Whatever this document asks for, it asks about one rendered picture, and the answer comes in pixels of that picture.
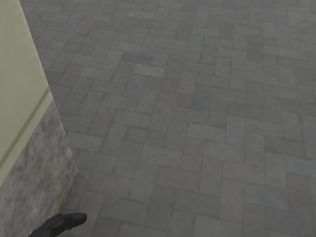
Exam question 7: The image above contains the robot left hand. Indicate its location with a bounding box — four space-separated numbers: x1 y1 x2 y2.
29 212 87 237

